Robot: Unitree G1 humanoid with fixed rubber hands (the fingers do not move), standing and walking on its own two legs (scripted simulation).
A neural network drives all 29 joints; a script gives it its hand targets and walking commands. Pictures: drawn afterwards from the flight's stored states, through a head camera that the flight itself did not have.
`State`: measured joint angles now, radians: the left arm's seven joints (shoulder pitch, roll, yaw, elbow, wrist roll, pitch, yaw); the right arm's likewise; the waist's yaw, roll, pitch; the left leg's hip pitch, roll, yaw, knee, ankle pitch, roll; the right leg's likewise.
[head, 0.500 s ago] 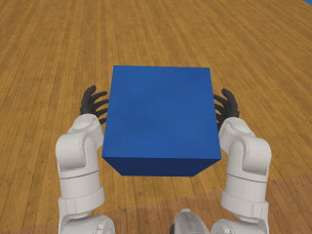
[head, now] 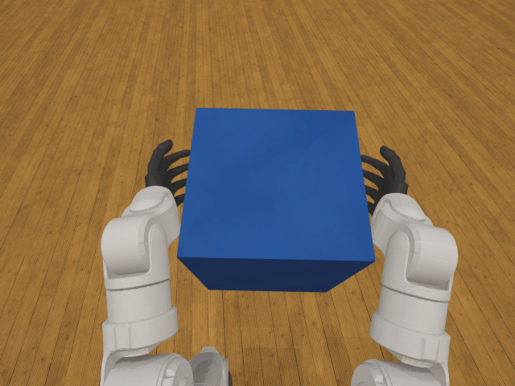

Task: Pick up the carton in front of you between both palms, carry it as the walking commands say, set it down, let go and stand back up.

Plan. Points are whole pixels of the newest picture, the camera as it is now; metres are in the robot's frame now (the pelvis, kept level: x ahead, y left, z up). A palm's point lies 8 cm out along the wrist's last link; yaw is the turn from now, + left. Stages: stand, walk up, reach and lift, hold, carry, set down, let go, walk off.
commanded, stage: carry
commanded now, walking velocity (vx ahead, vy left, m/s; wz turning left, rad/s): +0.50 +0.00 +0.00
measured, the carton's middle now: (270, 213) +0.35 +0.00 +0.08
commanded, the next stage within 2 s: none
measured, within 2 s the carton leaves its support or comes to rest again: neither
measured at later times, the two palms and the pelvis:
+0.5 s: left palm (189, 104) +0.62 +0.18 +0.10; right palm (335, 103) +0.62 -0.12 +0.10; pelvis +0.32 +0.03 +0.02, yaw -1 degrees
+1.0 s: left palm (216, 38) +0.88 +0.16 +0.11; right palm (333, 40) +0.89 -0.14 +0.11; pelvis +0.67 +0.00 +0.02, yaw +1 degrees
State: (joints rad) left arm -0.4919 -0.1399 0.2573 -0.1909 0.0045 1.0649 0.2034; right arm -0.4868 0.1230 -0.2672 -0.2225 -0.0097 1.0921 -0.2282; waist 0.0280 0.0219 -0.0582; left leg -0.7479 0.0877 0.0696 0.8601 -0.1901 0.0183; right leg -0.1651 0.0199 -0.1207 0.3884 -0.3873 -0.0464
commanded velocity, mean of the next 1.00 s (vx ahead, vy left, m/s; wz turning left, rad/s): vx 0.50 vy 0.00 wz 0.00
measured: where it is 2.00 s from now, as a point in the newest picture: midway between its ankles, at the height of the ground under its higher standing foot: (269, 165)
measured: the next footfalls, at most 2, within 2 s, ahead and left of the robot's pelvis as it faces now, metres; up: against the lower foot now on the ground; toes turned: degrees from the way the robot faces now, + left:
left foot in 0.12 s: +0.27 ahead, +0.11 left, +0.01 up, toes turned +7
right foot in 0.62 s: +0.58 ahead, -0.09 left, +0.01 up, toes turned -11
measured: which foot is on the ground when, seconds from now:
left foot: up 0.00-0.10, down 0.12-0.64, up 0.66-1.00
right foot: down 0.00-0.14, up 0.16-0.60, down 0.62-1.00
